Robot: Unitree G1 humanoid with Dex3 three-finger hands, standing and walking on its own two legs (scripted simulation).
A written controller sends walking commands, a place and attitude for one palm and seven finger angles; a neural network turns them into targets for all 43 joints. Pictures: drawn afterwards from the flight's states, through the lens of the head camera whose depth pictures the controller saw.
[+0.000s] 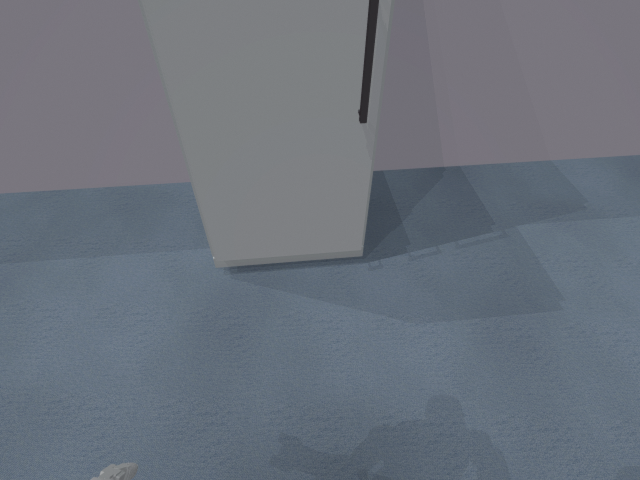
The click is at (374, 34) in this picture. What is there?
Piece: fridge door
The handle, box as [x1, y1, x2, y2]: [358, 0, 378, 122]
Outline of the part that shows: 378,0 369,0 360,108 358,110 360,122 366,122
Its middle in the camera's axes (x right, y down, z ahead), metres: +0.12 -0.47 +0.99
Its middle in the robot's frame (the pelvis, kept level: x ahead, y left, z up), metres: +1.07 -0.06 +0.10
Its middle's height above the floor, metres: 0.87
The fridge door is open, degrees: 0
